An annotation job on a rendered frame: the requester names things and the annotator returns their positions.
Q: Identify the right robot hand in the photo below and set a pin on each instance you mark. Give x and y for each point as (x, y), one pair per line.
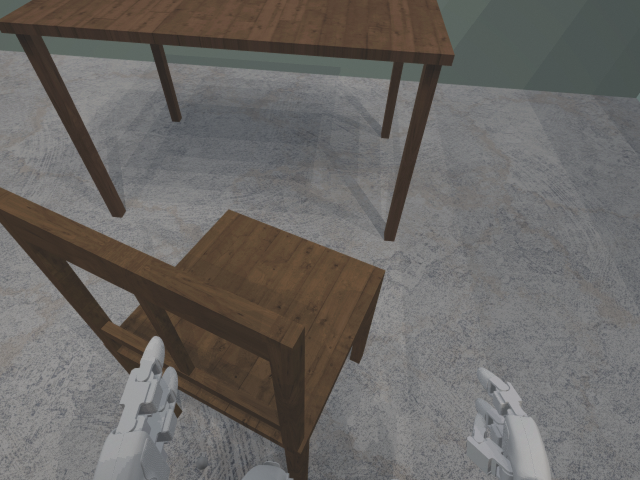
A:
(515, 435)

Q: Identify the table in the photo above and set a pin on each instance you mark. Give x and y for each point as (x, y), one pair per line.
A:
(399, 31)

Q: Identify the left robot hand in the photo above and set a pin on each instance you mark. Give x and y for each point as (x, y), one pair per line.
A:
(135, 449)

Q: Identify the chair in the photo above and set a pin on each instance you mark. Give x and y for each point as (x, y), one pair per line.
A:
(256, 321)

